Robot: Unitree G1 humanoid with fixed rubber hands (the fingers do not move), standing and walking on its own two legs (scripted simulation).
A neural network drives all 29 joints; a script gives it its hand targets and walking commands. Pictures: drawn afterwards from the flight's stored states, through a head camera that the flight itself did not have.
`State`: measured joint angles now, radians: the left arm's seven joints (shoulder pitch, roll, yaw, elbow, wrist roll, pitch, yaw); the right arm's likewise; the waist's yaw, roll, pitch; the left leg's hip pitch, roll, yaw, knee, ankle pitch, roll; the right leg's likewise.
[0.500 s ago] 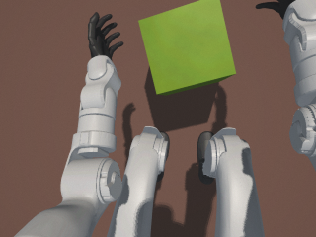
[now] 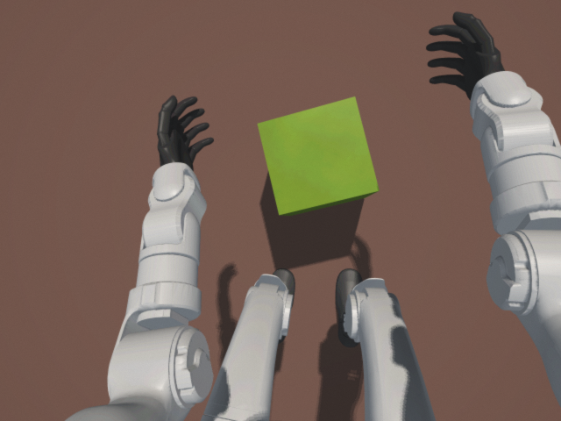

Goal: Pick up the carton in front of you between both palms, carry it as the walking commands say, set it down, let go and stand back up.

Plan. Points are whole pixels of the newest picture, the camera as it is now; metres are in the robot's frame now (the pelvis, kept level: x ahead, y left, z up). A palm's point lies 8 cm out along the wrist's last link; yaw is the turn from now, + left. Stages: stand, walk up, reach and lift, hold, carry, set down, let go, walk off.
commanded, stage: let go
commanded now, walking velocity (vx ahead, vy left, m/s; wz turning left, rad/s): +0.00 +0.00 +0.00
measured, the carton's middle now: (317, 165) +0.48 +0.01 -0.50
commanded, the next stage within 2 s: stand in 1.34 s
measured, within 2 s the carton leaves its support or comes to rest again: neither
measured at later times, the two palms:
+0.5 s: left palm (67, 245) +0.32 +0.24 +0.03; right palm out of the picture +0.34 -0.21 +0.01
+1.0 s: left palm out of the picture +0.29 +0.26 +0.08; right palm out of the picture +0.24 -0.20 +0.08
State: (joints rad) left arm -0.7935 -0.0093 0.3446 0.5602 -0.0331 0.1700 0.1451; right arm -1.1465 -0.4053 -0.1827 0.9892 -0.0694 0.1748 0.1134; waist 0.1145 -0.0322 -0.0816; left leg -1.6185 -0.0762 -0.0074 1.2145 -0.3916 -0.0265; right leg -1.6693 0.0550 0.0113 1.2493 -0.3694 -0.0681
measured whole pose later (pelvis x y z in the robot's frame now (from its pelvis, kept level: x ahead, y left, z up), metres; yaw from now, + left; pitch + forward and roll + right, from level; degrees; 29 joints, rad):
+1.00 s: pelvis +0.11 +0.04 +0.15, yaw -4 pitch +0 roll -1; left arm 0.24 0.22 0.02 0.38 -0.02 0.09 -0.05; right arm 0.25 -0.20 -0.05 0.43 0.02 0.07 0.06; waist 0.00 -0.01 0.06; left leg -0.14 -0.07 -0.03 0.45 -0.31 0.06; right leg -0.16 0.04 0.06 0.43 -0.27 -0.01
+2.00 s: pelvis +0.10 +0.04 +0.15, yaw -5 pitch +0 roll +0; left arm 0.15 0.35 0.03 0.82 0.03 0.00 0.03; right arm 0.19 -0.34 -0.03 0.78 -0.03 -0.01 -0.02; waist -0.01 -0.02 0.04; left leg -0.13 -0.08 -0.01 0.43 -0.29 0.06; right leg -0.18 0.04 0.08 0.45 -0.27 0.00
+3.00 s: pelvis +0.08 +0.03 +0.16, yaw -6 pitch -2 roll +0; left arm 0.11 0.39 0.00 1.02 0.02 -0.02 0.02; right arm 0.13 -0.38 -0.01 0.99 -0.02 -0.01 -0.01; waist -0.01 -0.01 0.04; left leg -0.07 -0.05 0.00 0.32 -0.21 0.04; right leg -0.11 0.06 0.09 0.33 -0.17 -0.02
